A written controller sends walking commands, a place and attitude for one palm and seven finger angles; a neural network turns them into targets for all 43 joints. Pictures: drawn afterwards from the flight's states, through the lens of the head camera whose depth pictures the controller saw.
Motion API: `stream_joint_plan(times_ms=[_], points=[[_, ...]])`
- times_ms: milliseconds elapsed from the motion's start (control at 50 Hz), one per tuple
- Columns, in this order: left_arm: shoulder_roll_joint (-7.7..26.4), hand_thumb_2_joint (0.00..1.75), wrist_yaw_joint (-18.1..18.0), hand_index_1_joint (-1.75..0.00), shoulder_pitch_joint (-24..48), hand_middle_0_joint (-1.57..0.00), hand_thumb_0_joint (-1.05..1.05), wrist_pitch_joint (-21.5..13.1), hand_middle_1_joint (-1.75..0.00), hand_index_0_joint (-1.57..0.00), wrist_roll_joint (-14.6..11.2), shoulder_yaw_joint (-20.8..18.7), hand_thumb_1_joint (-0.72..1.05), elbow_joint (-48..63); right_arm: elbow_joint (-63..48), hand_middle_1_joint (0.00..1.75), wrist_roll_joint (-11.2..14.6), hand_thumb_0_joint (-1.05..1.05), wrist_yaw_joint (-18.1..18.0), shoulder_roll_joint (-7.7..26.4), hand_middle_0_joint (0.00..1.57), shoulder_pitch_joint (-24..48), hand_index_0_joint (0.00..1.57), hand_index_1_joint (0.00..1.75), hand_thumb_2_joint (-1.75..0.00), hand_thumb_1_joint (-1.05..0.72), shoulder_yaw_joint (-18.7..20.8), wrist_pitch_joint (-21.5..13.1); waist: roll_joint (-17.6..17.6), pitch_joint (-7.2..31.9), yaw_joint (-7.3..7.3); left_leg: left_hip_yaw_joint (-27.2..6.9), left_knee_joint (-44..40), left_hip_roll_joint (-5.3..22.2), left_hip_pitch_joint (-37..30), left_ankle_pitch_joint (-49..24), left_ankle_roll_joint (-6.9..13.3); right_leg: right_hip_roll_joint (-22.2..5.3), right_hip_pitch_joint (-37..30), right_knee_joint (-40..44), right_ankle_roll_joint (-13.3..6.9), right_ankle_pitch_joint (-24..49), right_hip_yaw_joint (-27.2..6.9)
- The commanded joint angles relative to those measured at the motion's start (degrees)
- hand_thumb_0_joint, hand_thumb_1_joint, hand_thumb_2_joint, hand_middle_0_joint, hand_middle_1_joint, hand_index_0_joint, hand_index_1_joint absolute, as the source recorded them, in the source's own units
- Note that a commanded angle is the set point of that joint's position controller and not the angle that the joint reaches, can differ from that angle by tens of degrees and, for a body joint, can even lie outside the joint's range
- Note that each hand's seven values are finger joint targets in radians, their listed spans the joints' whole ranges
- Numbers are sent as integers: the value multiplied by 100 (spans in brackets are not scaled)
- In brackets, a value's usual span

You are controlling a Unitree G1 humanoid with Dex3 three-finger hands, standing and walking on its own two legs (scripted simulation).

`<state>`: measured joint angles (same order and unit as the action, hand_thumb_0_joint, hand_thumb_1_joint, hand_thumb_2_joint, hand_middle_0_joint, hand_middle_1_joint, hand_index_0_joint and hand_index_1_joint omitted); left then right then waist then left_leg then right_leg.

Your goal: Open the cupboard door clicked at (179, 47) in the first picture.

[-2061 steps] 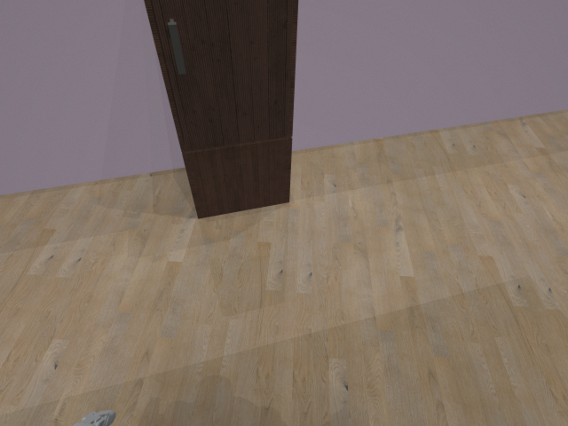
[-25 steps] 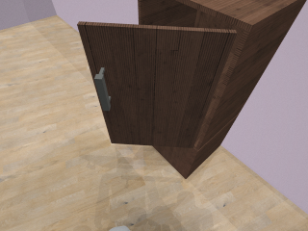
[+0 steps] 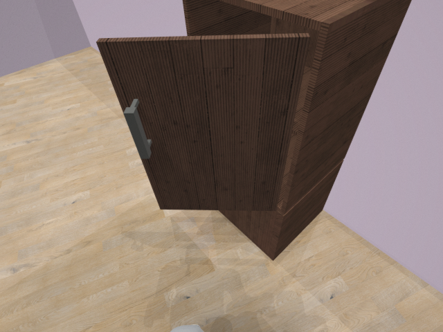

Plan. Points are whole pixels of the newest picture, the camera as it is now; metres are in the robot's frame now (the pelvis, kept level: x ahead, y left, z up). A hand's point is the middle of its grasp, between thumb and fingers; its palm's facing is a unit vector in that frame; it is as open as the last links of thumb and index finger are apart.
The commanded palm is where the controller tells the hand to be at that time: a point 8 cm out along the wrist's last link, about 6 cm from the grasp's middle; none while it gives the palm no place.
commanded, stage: come to a stop and stand still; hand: left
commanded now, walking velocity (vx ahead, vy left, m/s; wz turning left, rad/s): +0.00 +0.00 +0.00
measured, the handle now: (140, 129) +0.54 +0.24 +0.07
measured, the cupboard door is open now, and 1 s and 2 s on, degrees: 45 45 45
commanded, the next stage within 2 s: look again from close up in 1.10 s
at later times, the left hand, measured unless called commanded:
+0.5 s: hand out of the picture -0.04 +0.16 -0.16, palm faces +0.03 -0.98 -0.19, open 7.3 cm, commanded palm none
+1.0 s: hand out of the picture -0.09 +0.15 -0.17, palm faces +0.12 -0.98 -0.16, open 7.3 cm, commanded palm none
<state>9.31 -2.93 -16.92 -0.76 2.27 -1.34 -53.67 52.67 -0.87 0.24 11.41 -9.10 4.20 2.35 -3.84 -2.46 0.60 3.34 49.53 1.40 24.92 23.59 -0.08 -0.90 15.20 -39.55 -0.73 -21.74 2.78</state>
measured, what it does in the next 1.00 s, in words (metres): steps on the spot: left foot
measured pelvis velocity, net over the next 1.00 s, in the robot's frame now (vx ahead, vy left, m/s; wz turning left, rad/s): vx -0.09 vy -0.02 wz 0.03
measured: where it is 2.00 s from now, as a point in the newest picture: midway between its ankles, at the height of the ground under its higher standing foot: outside the picture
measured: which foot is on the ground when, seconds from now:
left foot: down 0.00-0.72, up 0.74-0.90, down 0.92-1.00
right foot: down 0.00-1.00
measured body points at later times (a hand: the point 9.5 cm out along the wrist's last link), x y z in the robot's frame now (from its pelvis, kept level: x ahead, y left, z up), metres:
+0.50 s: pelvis -0.05 -0.02 +0.01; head -0.07 -0.01 +0.46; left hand -0.04 +0.21 -0.15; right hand -0.08 -0.24 -0.14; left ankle +0.04 +0.09 -0.72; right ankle -0.01 -0.11 -0.72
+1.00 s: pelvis -0.09 -0.02 +0.02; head -0.11 +0.00 +0.46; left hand -0.10 +0.20 -0.15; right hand -0.07 -0.24 -0.13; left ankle -0.10 +0.09 -0.72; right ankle +0.00 -0.11 -0.72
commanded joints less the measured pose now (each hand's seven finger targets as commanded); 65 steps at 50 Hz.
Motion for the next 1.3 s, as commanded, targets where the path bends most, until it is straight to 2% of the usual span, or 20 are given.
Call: stream_joint_plan(times_ms=[0,40,80,120,160,300,360,460,600,640,680,700,760,860,880,920,960,1060,1200,1280], points=[[1005,90,-57,-30,278,-20,0,-39,-30,-20,-26,-179,90,584,-423,30,44,0,-7,43,20,-359,20,30,-90,-90,-71,-128,1561,-33,-275,86,-1065,-134,-954,-472,37,-1072,846,1303,-668,1881,-854],[849,90,-21,-30,303,-20,0,75,-30,-20,-92,-125,90,589,-212,30,-5,0,-11,248,20,-781,20,30,-90,-90,-93,-184,481,-396,-341,-312,-2064,128,-1519,-611,159,-572,1638,1126,-310,-388,-666],[590,90,-13,-30,-84,-20,0,129,-30,-20,-142,-83,90,582,-278,30,-113,0,-42,684,20,-777,20,30,-90,-90,-78,-243,-1035,-556,-113,-2038,-3393,1281,-374,221,847,96,1035,270,14,-742,-80],[644,90,32,-30,-233,-20,0,172,-30,-20,-87,-96,90,360,-305,30,-92,0,-70,654,20,-328,20,30,-90,-90,-107,-235,-829,-643,98,-2003,-3887,1171,697,1592,884,13,82,-3,-93,-423,-93],[561,90,93,-30,-516,-20,0,133,-30,-20,-62,-73,90,201,-310,30,-83,0,-89,580,20,-197,20,30,-90,-90,-152,-240,-291,-412,257,-1469,-3552,861,793,1330,699,-6,-426,486,-128,25,-213],[910,90,74,-30,188,-20,0,21,-30,-20,-123,-138,90,291,156,30,-84,0,-61,147,20,-1251,20,30,-90,-90,-195,-115,1203,67,-344,-111,-1297,-74,-1224,-407,112,-1070,1389,2717,-613,-1886,-1595],[849,90,74,-30,245,-20,0,-1,-30,-20,-143,-108,90,215,362,30,-57,0,-65,51,20,-1519,20,30,-90,-90,-244,-169,833,138,-383,-195,-1777,11,-1469,-526,135,-774,1316,2389,-448,-1395,-1055],[665,90,96,-30,-269,-20,0,115,-30,-20,-109,-117,90,-19,400,30,-113,0,-90,304,20,-1312,20,30,-90,-90,-208,-180,-23,-593,-65,-1122,-3224,466,122,1263,354,-152,716,1611,-167,-1377,-555],[187,90,152,-30,-1336,-20,0,163,-30,-20,-61,-91,90,-506,330,30,-57,0,-158,508,20,-625,20,30,-90,-90,-138,-201,-368,12,340,-1332,-3844,767,1063,1530,569,179,-930,147,-103,-53,-14],[229,90,139,-30,-1362,-20,0,135,-30,-20,-36,-104,90,-498,320,30,-60,0,-140,398,20,-653,20,30,-90,-90,-129,-162,151,-39,297,-991,-3265,457,1006,1480,405,-50,-800,974,-187,-600,-480],[616,90,94,-30,-893,-20,0,63,-30,-20,-42,-143,90,-332,282,30,-33,0,-105,50,20,-873,20,30,-90,-90,-160,-36,1668,-293,-6,-248,-1195,-238,322,291,33,-1276,734,2969,-646,-2774,-2267],[780,90,51,-30,-293,-20,0,56,-30,-20,-59,-194,90,-129,409,30,-47,0,-95,59,20,-1074,20,30,-90,-90,-105,11,1788,-282,-208,-221,-65,-205,-486,-117,32,-1780,1766,3546,-816,-3033,-2641],[887,90,-2,-30,597,-20,0,-3,-30,-20,-75,-237,90,94,685,30,-33,0,-56,125,20,-1584,20,30,-90,-90,-68,-9,1124,-131,-547,-283,851,-118,-971,-330,71,-1330,2081,3188,-796,-1396,-1666],[663,90,9,-30,-312,-20,0,89,-30,-20,-54,-161,90,-332,719,30,4,0,-94,-324,20,-1620,20,30,-90,-90,-278,-198,967,-512,-162,41,-2746,-199,-1567,-313,139,-698,1370,2264,-448,-1450,-1190],[527,90,12,-30,-416,-20,0,114,-30,-20,-72,-136,90,-345,738,30,-25,0,-136,-177,20,-1723,20,30,-90,-90,-293,-251,408,-532,-125,-134,-3217,-54,-1587,-333,184,-478,1260,1690,-335,-1040,-1082],[215,90,90,-30,-505,-20,0,71,-30,-20,-145,-81,90,-301,556,30,-79,0,-209,196,20,-1452,20,30,-90,-90,-235,-342,-805,-390,36,-1449,-3841,1087,-909,-80,613,-18,850,840,-63,84,-421],[313,90,108,-30,-359,-20,0,92,-30,-20,-78,-73,90,-403,496,30,-52,0,-240,136,20,-864,20,30,-90,-90,-277,-388,-974,-356,193,-1343,-3939,1092,-206,62,674,-130,1,766,-28,571,-295],[345,90,173,-30,-382,-20,0,27,-30,-20,-126,-26,90,-594,603,30,-9,0,-235,53,20,-1126,20,30,-90,-90,-316,-380,360,-437,114,-865,-3465,499,-146,186,396,-254,-529,1644,-86,910,-716],[458,90,126,-30,-293,-20,0,-14,-30,-20,-143,-41,90,-598,877,30,-42,0,-180,-81,20,-1687,20,30,-90,-90,-376,-285,863,-483,-71,-493,-2991,186,-556,175,294,-493,124,2258,-188,-505,-1109],[462,90,108,-30,-269,-20,0,-36,-30,-20,-156,-41,90,-618,974,30,-40,0,-180,-123,20,-1774,20,30,-90,-90,-390,-322,478,-262,-77,-534,-3042,221,-654,32,287,-465,-3,2153,-191,-193,-1020]])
